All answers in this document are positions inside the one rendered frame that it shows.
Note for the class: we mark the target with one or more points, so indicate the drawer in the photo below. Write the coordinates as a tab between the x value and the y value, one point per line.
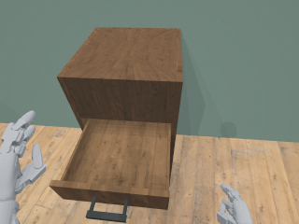
117	160

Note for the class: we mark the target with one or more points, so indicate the robot right hand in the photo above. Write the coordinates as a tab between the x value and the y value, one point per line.
238	210

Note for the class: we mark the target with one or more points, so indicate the handle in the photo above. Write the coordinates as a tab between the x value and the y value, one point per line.
107	216

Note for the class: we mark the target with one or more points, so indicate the robot left hand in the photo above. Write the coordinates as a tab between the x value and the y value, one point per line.
14	141

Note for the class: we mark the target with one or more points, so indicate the cabinet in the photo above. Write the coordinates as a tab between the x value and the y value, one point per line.
127	73

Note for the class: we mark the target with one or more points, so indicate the robot left forearm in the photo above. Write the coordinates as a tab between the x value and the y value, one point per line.
8	211

